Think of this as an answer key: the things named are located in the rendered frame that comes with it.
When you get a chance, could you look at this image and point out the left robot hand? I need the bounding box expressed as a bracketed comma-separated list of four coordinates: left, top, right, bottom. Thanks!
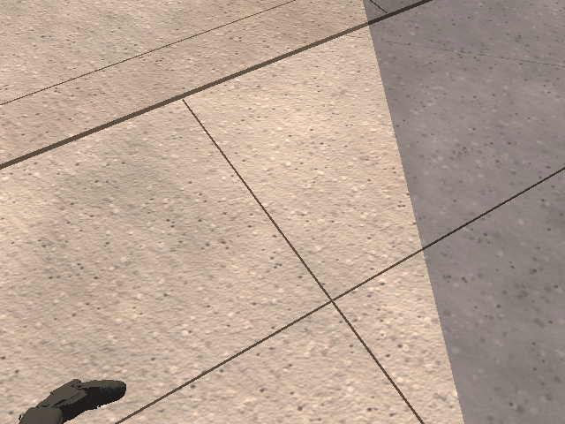
[19, 379, 126, 424]

